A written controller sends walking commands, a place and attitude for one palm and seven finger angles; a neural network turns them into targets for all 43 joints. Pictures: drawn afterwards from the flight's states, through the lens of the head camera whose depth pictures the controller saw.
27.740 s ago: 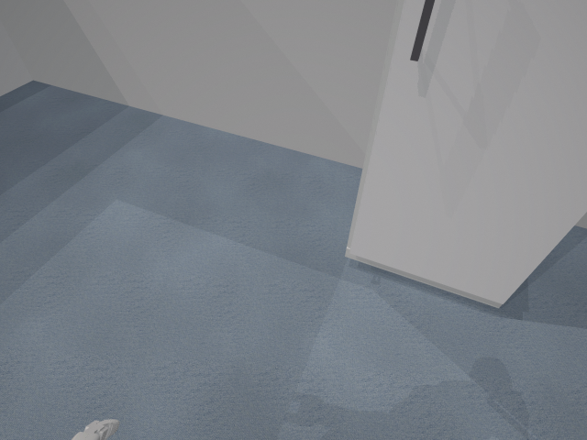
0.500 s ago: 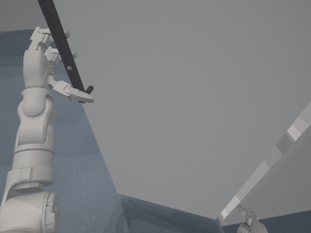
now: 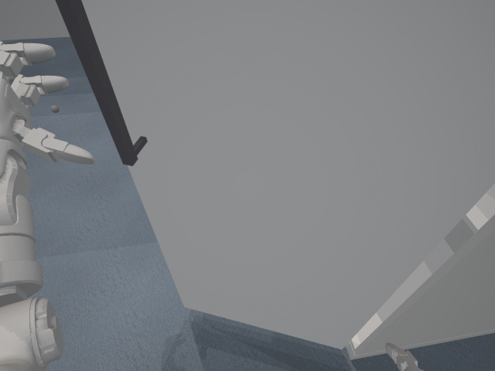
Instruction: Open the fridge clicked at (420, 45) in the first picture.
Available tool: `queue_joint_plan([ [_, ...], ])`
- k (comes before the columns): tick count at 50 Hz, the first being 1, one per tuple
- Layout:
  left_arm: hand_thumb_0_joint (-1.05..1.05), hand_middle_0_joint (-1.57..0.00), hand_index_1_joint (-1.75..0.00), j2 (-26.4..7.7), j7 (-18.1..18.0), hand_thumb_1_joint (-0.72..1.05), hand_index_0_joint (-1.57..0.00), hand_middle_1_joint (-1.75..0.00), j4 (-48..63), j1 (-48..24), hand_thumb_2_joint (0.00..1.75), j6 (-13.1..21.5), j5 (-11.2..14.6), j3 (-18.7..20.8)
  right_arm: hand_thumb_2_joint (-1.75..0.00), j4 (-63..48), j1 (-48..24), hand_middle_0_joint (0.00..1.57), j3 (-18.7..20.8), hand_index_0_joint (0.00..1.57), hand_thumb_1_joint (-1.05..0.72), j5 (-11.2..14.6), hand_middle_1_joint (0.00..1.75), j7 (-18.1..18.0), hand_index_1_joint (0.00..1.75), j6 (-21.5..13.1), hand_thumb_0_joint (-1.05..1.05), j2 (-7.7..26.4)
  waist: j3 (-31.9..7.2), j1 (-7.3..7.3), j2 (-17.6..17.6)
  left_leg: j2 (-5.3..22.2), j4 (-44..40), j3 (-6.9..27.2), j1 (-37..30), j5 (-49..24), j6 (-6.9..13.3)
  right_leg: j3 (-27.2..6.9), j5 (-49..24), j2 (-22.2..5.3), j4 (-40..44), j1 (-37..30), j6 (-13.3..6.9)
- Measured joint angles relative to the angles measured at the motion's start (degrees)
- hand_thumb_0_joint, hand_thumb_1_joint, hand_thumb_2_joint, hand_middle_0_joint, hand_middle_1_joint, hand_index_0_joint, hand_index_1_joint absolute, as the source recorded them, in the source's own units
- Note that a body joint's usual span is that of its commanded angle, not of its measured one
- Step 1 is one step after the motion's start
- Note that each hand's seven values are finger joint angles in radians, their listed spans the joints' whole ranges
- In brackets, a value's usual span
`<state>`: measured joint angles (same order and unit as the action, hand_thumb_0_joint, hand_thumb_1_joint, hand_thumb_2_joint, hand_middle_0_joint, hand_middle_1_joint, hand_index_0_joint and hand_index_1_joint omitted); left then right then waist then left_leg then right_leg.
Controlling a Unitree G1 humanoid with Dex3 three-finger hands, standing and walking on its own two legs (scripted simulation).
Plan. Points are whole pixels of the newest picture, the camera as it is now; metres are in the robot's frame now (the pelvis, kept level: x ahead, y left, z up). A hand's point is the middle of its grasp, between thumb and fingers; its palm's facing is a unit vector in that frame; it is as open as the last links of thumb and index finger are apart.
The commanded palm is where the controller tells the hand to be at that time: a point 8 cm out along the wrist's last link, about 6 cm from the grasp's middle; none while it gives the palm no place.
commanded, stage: slip the hand off the handle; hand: left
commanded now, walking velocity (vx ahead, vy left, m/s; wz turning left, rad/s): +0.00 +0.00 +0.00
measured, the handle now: (109, 76) +0.42 +0.21 +0.28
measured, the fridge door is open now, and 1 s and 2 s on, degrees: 67 67 67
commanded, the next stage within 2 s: draw the hand back to the body in 0.78 s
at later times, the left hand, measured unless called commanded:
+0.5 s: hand (2, 142) +0.31 +0.31 +0.25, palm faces +0.32 -0.94 -0.14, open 14.7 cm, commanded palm +0.27 +0.34 +0.25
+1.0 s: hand out of the picture +0.27 +0.30 +0.24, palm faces +0.24 -0.96 -0.14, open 14.7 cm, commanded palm +0.22 +0.33 +0.24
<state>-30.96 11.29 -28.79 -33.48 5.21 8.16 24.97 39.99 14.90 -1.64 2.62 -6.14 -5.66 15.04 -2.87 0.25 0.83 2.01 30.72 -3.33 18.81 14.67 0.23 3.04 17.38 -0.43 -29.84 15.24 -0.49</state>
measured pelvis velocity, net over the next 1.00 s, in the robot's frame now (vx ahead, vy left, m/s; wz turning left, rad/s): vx -0.02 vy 0.00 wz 0.04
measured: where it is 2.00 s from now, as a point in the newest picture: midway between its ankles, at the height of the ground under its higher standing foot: outside the picture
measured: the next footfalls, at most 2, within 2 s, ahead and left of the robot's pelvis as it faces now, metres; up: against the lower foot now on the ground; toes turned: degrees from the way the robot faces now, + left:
none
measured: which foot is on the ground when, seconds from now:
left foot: down 0.00-1.00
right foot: down 0.00-1.00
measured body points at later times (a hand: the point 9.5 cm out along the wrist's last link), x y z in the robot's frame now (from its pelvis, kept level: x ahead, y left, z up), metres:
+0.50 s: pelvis +0.00 +0.02 +0.00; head -0.02 +0.01 +0.45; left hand +0.29 +0.36 +0.26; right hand +0.16 -0.22 -0.08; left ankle +0.01 +0.12 -0.73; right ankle -0.02 -0.11 -0.73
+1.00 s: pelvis -0.02 +0.00 +0.00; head -0.04 -0.01 +0.45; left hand +0.25 +0.35 +0.24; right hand +0.18 -0.21 -0.07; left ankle +0.01 +0.12 -0.73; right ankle -0.02 -0.11 -0.73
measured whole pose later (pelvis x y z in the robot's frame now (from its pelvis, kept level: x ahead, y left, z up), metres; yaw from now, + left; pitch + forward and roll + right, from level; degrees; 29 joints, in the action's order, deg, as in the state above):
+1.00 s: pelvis -0.02 +0.00 +0.00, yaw +2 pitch -3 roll -1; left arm -28.6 16.5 -5.4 -14.6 -7.7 16.1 25.7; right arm 38.3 11.0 -5.4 4.5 -8.6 -10.2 13.9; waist -1.8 -3.7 2.4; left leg 1.2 30.0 -1.3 14.3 13.3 0.4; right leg 5.0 16.4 -1.0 -28.5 9.5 -0.3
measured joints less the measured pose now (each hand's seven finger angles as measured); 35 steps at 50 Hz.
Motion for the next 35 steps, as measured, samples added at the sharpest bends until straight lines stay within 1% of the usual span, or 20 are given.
queue_joint_plan([
  [5, -0.01, -0.26, -1.15, -2.1, 0.6, -0.55, -0.25, -1.15, -2.2, -0.7, 0.2, 1.4, -0.9, 2.1, -0.9, -0.3, 1.4, 0.2, 0.1, 0.21, -0.91, -0.2, 0.3, -0.1, 0.3, 0.0, 0.02, 0.0, 0.0, 0.69, -0.3, 0.1, 0.8, -0.3, 1.1, 0.2, 0.2, -0.4, -0.1, 0.1, -0.3, 1.1, 0.2],
  [8, -0.01, -0.26, -1.15, -3.0, 1.5, -0.55, -0.25, -1.15, -2.3, -0.6, 0.2, 2.1, -0.6, 2.7, -0.9, -0.4, 2.4, 0.2, 0.2, 0.21, -0.91, -0.2, 0.3, -0.1, 0.3, 0.2, 0.02, 0.1, 0.0, 0.89, -0.3, 0.1, 1.2, -0.4, 1.7, 0.4, 0.4, -0.5, -0.2, 0.1, -0.4, 1.5, 0.3],
  [11, -0.01, -0.26, -1.15, -2.5, 2.6, -0.55, -0.25, -1.15, 0.7, 1.8, 0.2, 2.2, 0.4, 2.8, -0.9, -0.7, 3.2, 0.2, 0.4, 0.21, -0.91, -0.1, 0.3, -0.1, 0.3, 0.3, 0.02, 0.3, -0.2, 0.78, 0.1, 0.1, 1.3, -0.7, 1.4, 0.6, 0.6, -0.7, -0.3, 0.0, -0.2, 1.2, 0.5],
  [15, -0.01, -0.26, -1.15, -0.5, 3.5, -0.55, -0.25, -1.15, 6.6, 6.9, 0.2, 1.3, 2.5, 2.9, -0.9, -1.1, 3.3, 0.2, 0.5, 0.21, -0.91, 0.1, 0.3, -0.1, 0.3, 0.3, 0.02, 0.3, -0.6, 0.42, 0.6, -0.2, 1.1, -1.1, 0.4, 0.8, 1.0, -1.2, -0.4, -0.2, 0.2, 0.2, 0.9],
  [19, -0.01, -0.26, -1.15, 1.8, 2.6, -0.55, -0.25, -1.15, 12.8, 11.5, 0.2, -0.7, 3.9, 3.2, -0.9, -1.6, 2.2, 0.2, 0.1, 0.21, -0.91, 0.1, 0.3, -0.2, 0.3, -0.2, 0.02, -0.3, -0.9, -0.26, 0.7, -0.4, 0.7, -1.3, -0.8, 0.7, 1.1, -1.3, -0.4, -0.5, 0.3, -0.8, 1.1],
  [23, -0.01, -0.26, -1.15, 2.7, 0.9, -0.55, -0.26, -1.15, 17.9, 15.1, 0.2, -2.6, 3.9, 4.0, -0.9, -2.3, 0.2, 0.2, -0.5, 0.21, -0.91, 0.1, 0.3, -0.2, 0.3, -1.0, 0.02, -1.1, -0.9, -1.22, 0.6, -0.6, 0.3, -1.2, -1.7, 0.5, 1.2, -1.2, -0.4, -0.7, 0.4, -1.7, 1.2],
  [26, -0.01, -0.26, -1.15, 3.0, 0.2, -0.55, -0.26, -1.15, 20.4, 16.4, 0.2, -3.7, 3.8, 3.8, -0.9, -2.7, -1.4, 0.2, -0.9, 0.21, -0.91, 0.1, 0.3, -0.3, 0.3, -1.6, 0.02, -1.4, -0.7, -2.28, 0.5, -0.8, 0.3, -0.6, -2.1, 0.2, 1.1, -0.6, -0.5, -0.8, 0.6, -2.4, 1.1],
  [31, -0.01, -0.26, -1.15, 3.4, 0.9, -0.56, -0.25, -1.15, 22.7, 17.2, 0.2, -4.8, 4.2, 2.3, -0.9, -3.1, -3.9, 0.2, -1.6, 0.21, -0.91, 0.4, 0.3, -0.9, 0.3, -2.4, 0.02, -1.4, -0.3, -3.84, 0.6, -1.1, 0.3, 0.5, -2.5, -0.4, 1.0, 0.6, -0.7, -1.0, 0.7, -3.4, 1.0],
  [35, -0.01, -0.26, -1.15, 3.6, 2.0, -0.56, -0.25, -1.15, 24.1, 18.3, 0.2, -5.3, 5.0, 1.2, -0.9, -3.2, -5.4, 0.2, -2.2, 0.21, -0.91, 0.5, 0.3, -1.3, 0.3, -2.9, 0.02, -1.5, -0.1, -4.36, 0.6, -1.2, 0.2, 1.1, -2.9, -0.7, 0.9, 1.2, -0.8, -1.0, 0.8, -4.0, 0.8],
])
